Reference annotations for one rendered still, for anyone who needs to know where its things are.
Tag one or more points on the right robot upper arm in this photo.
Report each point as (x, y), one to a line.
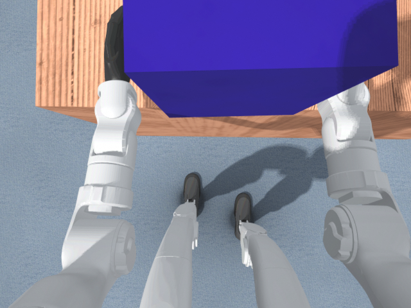
(373, 243)

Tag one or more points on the pedestal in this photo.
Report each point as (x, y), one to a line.
(70, 67)

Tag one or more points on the right robot forearm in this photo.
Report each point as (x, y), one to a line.
(355, 177)

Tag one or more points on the left robot upper arm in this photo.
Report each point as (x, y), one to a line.
(96, 253)

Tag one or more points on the carton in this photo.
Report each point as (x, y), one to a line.
(217, 58)

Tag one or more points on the right robot foot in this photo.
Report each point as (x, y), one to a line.
(242, 211)

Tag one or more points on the right robot shin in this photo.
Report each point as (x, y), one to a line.
(247, 229)

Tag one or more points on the left robot forearm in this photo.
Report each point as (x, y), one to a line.
(112, 158)

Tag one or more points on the left robot hand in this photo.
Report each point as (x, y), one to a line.
(114, 48)

